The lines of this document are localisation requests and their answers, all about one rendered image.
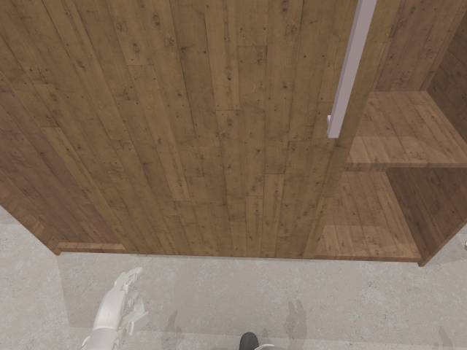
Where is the wardrobe door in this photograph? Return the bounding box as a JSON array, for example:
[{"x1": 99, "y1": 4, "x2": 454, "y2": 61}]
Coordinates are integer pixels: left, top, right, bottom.
[
  {"x1": 0, "y1": 69, "x2": 121, "y2": 244},
  {"x1": 0, "y1": 0, "x2": 401, "y2": 258}
]

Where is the left robot hand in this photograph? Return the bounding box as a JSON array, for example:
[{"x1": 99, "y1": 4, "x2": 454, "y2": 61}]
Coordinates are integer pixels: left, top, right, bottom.
[{"x1": 93, "y1": 267, "x2": 148, "y2": 340}]

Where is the right robot foot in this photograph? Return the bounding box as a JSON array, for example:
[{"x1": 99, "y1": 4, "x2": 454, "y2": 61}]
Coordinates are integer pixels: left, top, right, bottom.
[{"x1": 239, "y1": 332, "x2": 259, "y2": 350}]

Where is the handle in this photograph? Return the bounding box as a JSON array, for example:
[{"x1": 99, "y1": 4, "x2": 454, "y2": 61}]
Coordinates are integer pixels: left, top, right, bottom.
[{"x1": 327, "y1": 0, "x2": 377, "y2": 138}]

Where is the left robot forearm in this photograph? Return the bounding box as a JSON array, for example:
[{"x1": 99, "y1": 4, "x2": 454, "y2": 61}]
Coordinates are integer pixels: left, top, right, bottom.
[{"x1": 79, "y1": 328, "x2": 120, "y2": 350}]

